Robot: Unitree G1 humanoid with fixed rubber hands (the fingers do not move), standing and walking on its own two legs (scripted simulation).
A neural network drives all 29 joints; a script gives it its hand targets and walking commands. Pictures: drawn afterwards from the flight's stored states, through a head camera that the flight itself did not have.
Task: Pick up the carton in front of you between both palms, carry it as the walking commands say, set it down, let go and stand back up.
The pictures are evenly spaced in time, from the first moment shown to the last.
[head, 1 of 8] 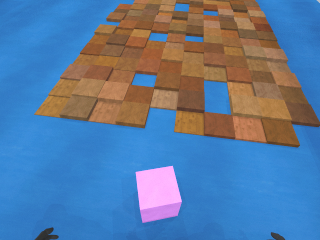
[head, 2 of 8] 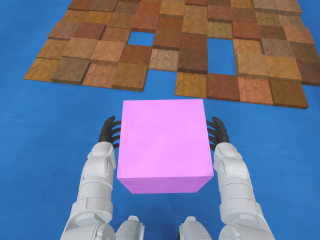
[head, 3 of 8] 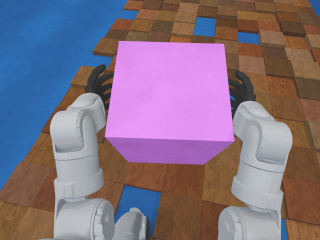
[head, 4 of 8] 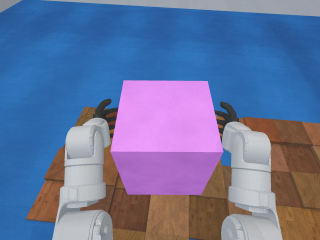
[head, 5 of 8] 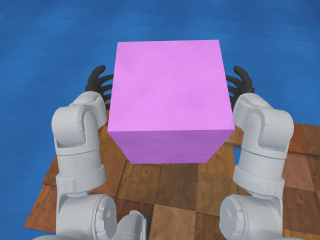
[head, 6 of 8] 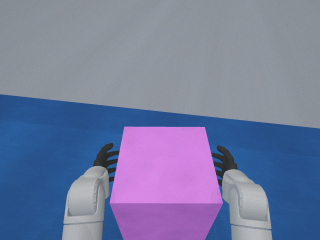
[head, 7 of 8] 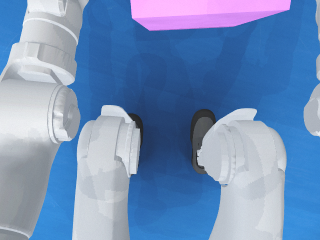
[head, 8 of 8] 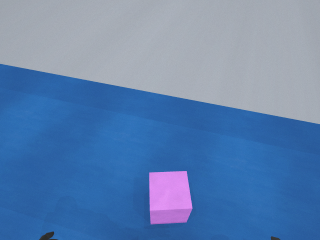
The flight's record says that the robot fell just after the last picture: no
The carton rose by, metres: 0.80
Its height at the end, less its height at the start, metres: +0.00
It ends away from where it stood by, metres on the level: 6.12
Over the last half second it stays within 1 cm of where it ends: yes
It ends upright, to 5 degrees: yes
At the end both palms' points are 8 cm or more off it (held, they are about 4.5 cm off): yes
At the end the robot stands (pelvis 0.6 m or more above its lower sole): yes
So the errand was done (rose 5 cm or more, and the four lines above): yes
